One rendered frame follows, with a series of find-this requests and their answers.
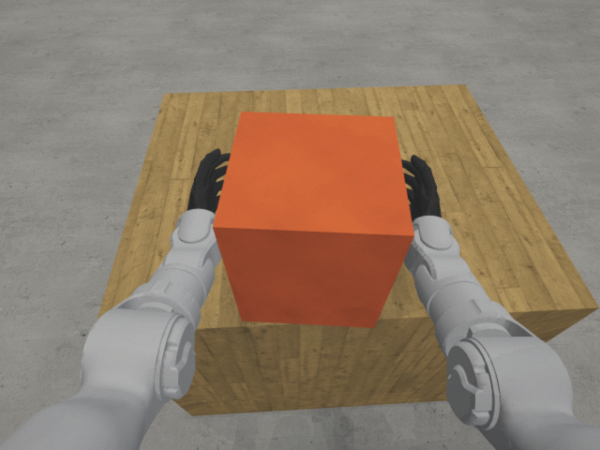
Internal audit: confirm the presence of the left robot upper arm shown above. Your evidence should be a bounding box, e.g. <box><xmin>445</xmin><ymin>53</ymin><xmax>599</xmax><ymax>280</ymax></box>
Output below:
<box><xmin>0</xmin><ymin>308</ymin><xmax>196</xmax><ymax>450</ymax></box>

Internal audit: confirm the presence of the robot right forearm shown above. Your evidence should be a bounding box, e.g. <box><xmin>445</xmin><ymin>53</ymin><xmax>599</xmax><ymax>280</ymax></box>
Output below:
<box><xmin>404</xmin><ymin>216</ymin><xmax>574</xmax><ymax>410</ymax></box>

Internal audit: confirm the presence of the right robot upper arm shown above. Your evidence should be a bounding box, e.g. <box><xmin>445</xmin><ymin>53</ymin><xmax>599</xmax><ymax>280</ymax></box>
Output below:
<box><xmin>446</xmin><ymin>337</ymin><xmax>600</xmax><ymax>450</ymax></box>

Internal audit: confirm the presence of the right robot hand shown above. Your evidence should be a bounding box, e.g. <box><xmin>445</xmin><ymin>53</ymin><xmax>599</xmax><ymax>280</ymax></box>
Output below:
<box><xmin>401</xmin><ymin>155</ymin><xmax>442</xmax><ymax>221</ymax></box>

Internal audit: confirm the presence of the left robot hand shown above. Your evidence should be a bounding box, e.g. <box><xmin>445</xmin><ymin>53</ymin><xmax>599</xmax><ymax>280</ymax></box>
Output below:
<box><xmin>187</xmin><ymin>149</ymin><xmax>231</xmax><ymax>214</ymax></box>

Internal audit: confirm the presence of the pedestal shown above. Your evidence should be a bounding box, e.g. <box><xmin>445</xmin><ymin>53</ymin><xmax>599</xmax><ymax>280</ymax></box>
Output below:
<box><xmin>97</xmin><ymin>84</ymin><xmax>599</xmax><ymax>416</ymax></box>

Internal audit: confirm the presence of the robot left forearm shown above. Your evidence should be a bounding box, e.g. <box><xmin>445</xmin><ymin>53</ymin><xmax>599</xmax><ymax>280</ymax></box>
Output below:
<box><xmin>80</xmin><ymin>209</ymin><xmax>222</xmax><ymax>385</ymax></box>

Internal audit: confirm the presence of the carton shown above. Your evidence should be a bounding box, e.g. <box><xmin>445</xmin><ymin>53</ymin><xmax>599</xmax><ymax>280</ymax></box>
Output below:
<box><xmin>213</xmin><ymin>112</ymin><xmax>414</xmax><ymax>328</ymax></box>

